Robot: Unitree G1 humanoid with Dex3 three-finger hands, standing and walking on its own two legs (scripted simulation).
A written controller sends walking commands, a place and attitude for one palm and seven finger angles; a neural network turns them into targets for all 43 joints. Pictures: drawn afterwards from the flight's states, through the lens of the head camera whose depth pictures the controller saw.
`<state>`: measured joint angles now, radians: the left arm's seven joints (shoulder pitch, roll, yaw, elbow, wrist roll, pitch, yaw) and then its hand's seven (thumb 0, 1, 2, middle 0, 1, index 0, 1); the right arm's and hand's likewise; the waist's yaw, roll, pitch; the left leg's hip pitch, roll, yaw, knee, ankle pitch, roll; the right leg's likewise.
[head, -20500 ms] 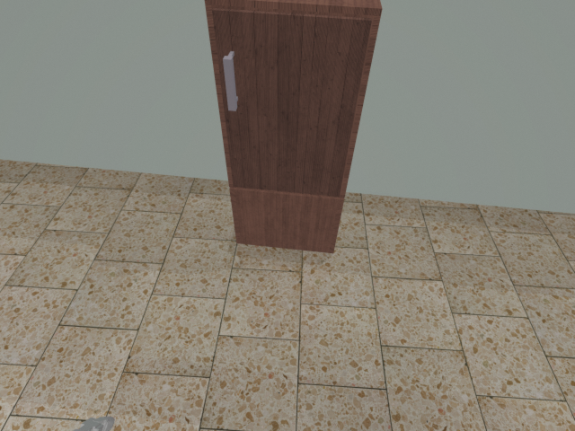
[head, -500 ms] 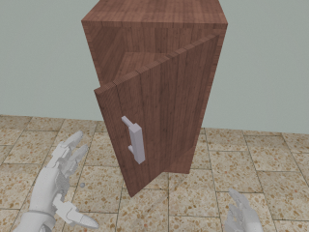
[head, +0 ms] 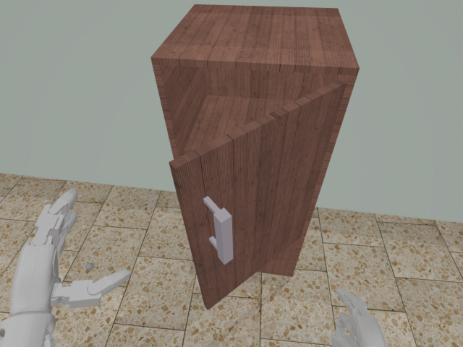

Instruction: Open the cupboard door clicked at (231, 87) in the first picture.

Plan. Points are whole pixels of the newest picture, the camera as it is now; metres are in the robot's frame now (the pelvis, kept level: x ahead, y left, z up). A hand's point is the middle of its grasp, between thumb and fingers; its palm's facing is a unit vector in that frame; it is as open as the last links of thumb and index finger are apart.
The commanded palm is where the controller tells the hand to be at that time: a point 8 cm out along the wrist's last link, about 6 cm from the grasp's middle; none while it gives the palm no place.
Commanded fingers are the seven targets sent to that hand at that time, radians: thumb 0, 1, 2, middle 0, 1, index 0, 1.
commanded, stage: draw the hand back to the body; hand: left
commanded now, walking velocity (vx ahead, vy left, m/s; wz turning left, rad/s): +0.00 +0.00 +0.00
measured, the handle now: (217, 230) +0.32 +0.07 +0.03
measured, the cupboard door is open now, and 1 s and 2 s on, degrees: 46 46 46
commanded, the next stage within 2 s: step back with the hand held close in 0.72 s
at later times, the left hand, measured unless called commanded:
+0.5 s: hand (57, 243) +0.19 +0.25 +0.17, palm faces +0.47 -0.78 -0.41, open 7.8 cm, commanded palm +0.14 +0.28 +0.17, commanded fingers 0.00 0.90 0.90 -0.20 -0.30 -0.20 -0.30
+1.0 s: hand (59, 256) +0.18 +0.24 +0.16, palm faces +0.42 -0.78 -0.46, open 7.4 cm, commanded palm +0.12 +0.27 +0.18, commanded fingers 0.00 0.90 0.90 -0.20 -0.30 -0.20 -0.30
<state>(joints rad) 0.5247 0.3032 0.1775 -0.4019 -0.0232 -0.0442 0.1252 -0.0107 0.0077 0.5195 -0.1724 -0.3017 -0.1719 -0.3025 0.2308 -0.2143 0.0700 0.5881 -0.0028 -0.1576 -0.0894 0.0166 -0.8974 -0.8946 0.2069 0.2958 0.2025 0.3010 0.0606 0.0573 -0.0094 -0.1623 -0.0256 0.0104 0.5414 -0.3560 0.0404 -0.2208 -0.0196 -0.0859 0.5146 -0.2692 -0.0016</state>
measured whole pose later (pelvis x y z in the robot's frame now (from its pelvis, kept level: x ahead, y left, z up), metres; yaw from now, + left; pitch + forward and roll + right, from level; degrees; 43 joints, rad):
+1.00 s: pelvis -0.03 -0.03 +0.01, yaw +0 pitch -2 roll -1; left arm 0.48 0.36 0.38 -0.38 -0.04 -0.16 0.11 0.01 0.89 0.90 -0.21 -0.30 -0.21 -0.30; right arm 0.17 -0.23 0.02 0.62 0.00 -0.08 -0.07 0.02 -0.90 -0.89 0.21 0.30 0.20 0.30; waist 0.02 0.07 0.03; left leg -0.15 0.02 0.00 0.46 -0.27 0.01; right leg -0.18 0.03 -0.10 0.35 -0.15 -0.04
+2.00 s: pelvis -0.14 +0.01 +0.01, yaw -2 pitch +6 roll -3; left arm 0.55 0.43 0.43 -0.59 -0.05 -0.19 0.15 0.01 0.89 0.90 -0.21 -0.30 -0.20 -0.30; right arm 0.15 -0.16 0.02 0.63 -0.03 -0.14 -0.04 0.02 -0.90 -0.89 0.21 0.30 0.20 0.30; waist 0.01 -0.01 0.00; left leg -0.44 0.01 0.02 0.35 -0.02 0.05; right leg -0.21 0.05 0.01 0.67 -0.45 0.01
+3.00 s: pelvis -0.31 -0.01 +0.00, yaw +0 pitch -2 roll +1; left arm 0.55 0.39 0.38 -0.50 -0.01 -0.20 0.16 0.01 0.89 0.90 -0.21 -0.30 -0.21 -0.30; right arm 0.28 -0.21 0.00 0.64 -0.02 -0.12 -0.10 0.02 -0.90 -0.89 0.21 0.30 0.20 0.30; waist -0.01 -0.05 0.00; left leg -0.24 0.04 0.06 0.55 -0.28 -0.01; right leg -0.28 -0.01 -0.07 0.59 -0.28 -0.02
